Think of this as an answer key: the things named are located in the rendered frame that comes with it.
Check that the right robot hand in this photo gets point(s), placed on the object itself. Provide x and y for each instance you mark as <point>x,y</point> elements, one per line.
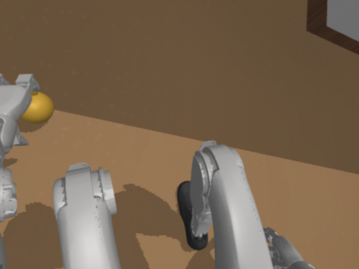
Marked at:
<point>283,253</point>

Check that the left robot hand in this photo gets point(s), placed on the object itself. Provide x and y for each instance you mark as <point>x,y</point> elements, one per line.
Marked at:
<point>15,100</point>

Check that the left robot arm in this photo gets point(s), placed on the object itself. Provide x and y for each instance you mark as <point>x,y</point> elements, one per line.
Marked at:
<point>8,199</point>

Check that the right robot foot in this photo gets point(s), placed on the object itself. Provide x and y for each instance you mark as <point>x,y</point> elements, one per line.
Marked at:
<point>185,209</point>

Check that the ball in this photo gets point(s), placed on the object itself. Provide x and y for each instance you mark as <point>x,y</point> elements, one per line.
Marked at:
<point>40,109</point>

